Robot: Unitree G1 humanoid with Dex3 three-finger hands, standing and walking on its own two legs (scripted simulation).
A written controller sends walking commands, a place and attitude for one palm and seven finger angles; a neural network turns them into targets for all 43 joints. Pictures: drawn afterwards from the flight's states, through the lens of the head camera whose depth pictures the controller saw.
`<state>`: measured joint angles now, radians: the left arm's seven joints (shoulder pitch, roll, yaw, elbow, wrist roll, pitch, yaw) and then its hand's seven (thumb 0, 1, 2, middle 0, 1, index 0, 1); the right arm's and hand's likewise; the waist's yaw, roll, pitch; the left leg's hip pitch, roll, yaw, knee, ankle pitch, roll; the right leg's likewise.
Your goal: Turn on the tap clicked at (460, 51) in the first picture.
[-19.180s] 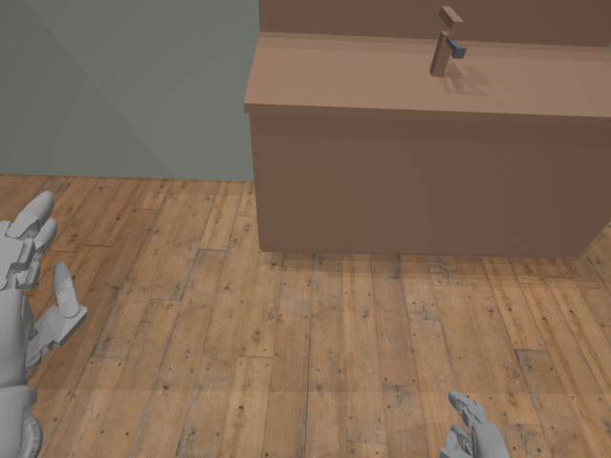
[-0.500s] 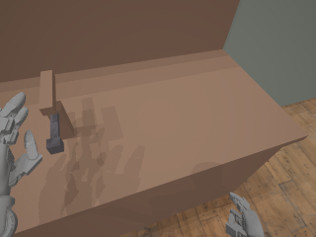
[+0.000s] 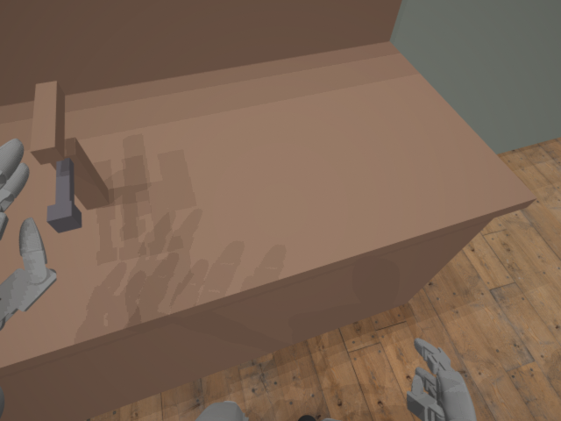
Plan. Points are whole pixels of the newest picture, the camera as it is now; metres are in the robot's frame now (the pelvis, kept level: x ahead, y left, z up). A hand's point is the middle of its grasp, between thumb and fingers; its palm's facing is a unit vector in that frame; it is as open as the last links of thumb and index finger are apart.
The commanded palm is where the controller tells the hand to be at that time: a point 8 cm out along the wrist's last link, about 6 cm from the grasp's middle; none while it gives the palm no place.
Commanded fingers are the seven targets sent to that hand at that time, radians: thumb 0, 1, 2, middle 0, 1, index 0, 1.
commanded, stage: come to a stop and stand still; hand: left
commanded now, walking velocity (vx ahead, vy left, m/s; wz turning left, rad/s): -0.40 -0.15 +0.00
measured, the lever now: (64, 217) +0.33 +0.31 +0.09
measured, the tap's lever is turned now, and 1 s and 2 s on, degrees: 0 0 0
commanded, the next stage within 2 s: look again from close up in 1.24 s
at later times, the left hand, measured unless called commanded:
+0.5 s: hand out of the picture +0.14 +0.25 +0.16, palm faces +0.41 -0.85 -0.34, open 7.5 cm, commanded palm +0.09 +0.28 +0.18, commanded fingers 0.00 0.90 0.90 -0.20 -0.30 -0.20 -0.30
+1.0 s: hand (9, 344) +0.16 +0.24 +0.17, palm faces +0.41 -0.83 -0.38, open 7.5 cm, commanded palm +0.10 +0.28 +0.18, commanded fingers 0.00 0.90 0.90 -0.20 -0.30 -0.20 -0.30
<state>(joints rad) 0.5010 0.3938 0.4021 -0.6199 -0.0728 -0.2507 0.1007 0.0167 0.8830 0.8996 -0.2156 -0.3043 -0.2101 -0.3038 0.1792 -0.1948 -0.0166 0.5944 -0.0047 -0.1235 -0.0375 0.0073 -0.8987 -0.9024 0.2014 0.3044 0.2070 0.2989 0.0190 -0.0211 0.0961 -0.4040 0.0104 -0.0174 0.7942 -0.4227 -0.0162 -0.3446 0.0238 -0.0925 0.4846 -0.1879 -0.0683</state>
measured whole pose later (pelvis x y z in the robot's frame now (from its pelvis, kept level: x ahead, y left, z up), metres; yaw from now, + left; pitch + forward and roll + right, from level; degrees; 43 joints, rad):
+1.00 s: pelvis -0.05 -0.01 +0.00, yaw +3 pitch -1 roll -1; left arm 0.44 0.38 0.35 -0.50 -0.05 -0.19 0.13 0.02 0.88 0.90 -0.21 -0.30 -0.21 -0.30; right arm 0.22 -0.21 0.00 0.61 0.02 -0.11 -0.02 0.01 -0.90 -0.90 0.20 0.30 0.20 0.30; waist 0.00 -0.01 0.08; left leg -0.20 -0.01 -0.03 0.51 -0.29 0.02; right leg -0.19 0.02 -0.04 0.45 -0.24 -0.02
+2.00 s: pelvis -0.11 +0.02 +0.00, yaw +2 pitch -4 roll -2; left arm 0.33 0.31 0.30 -0.37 0.00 -0.25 0.11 0.02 0.89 0.90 -0.21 -0.30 -0.20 -0.30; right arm 0.25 -0.19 0.03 0.59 0.00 -0.16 -0.02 0.01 -0.90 -0.90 0.20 0.30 0.21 0.30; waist 0.04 -0.03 0.02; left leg -0.23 -0.03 0.01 0.52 -0.24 0.06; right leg -0.22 0.01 0.01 0.45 -0.23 0.00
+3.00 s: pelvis -0.06 +0.02 +0.01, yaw +2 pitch -1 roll -2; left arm 0.40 0.35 0.35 -0.48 -0.05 -0.22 0.11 0.02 0.89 0.90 -0.21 -0.30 -0.21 -0.30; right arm 0.18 -0.18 0.03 0.56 0.01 -0.11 -0.03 0.01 -0.90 -0.90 0.20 0.30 0.21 0.30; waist 0.04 -0.03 0.06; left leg -0.19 -0.03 0.01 0.47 -0.27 0.06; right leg -0.17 0.01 0.02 0.39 -0.20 0.02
